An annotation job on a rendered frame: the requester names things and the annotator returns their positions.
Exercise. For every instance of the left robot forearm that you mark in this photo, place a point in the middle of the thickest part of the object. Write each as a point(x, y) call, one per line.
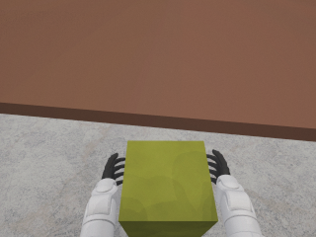
point(101, 210)

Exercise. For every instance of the right robot hand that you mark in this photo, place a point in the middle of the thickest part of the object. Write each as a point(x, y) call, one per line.
point(220, 165)

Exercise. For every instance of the right robot forearm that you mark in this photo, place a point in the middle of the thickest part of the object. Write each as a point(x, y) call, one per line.
point(238, 215)

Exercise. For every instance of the carton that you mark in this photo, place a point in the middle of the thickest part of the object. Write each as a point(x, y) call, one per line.
point(166, 189)

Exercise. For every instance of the left robot hand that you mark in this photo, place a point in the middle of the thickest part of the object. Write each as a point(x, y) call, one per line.
point(110, 168)

